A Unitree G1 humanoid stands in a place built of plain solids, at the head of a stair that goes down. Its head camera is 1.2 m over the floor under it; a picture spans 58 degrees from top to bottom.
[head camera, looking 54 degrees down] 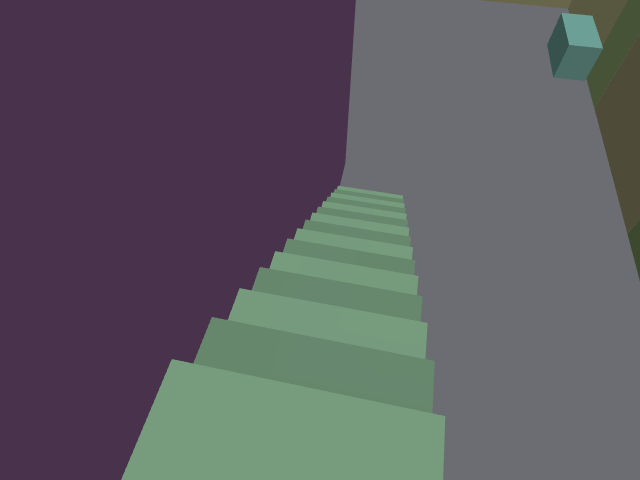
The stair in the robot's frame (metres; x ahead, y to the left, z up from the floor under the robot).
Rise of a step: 0.18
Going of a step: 0.22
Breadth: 0.87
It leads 12 degrees to the right of straight ahead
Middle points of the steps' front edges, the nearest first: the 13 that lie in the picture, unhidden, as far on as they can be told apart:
0.38 0.09 0.00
0.60 0.05 -0.18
0.82 0.00 -0.36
1.04 -0.04 -0.55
1.26 -0.09 -0.73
1.48 -0.13 -0.91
1.70 -0.18 -1.10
1.92 -0.22 -1.28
2.14 -0.27 -1.46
2.36 -0.31 -1.64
2.58 -0.36 -1.83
2.80 -0.40 -2.01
3.02 -0.45 -2.19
